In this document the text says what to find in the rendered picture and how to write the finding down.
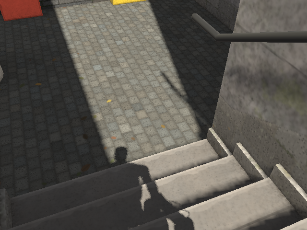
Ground stairs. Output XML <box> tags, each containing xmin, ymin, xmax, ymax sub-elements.
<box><xmin>7</xmin><ymin>139</ymin><xmax>307</xmax><ymax>230</ymax></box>

